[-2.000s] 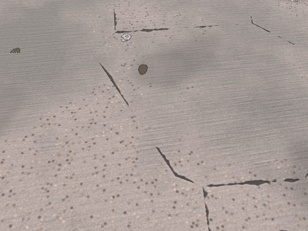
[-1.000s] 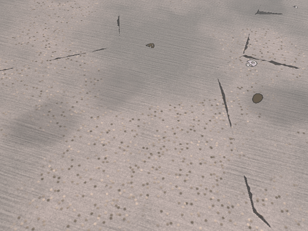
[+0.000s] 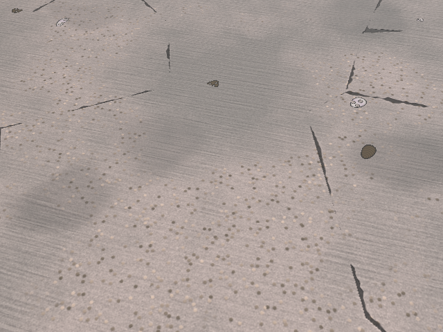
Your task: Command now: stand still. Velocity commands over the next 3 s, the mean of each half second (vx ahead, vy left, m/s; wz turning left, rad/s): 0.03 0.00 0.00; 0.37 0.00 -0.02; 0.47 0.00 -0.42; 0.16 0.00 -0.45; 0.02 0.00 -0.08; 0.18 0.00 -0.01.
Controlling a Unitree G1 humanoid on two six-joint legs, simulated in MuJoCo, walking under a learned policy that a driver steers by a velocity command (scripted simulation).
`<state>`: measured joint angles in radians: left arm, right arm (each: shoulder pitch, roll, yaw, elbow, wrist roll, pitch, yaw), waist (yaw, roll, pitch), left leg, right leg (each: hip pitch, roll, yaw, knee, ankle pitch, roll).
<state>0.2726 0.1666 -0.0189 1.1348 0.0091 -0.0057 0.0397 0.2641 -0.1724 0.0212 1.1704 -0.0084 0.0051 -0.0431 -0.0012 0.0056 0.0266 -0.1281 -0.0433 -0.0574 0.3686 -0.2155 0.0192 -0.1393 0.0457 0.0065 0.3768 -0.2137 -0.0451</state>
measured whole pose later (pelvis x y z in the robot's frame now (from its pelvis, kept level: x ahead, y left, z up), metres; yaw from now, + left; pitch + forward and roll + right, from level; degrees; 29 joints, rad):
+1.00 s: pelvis +0.18 +0.05 +0.00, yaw +0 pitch +1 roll +0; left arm 0.12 0.20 0.05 0.98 0.03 -0.04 -0.03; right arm 0.53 -0.13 -0.01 1.12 -0.02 -0.10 -0.02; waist -0.03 -0.03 0.01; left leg 0.08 -0.07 0.06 0.19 -0.29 0.08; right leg -0.64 -0.05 -0.07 0.91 -0.14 -0.06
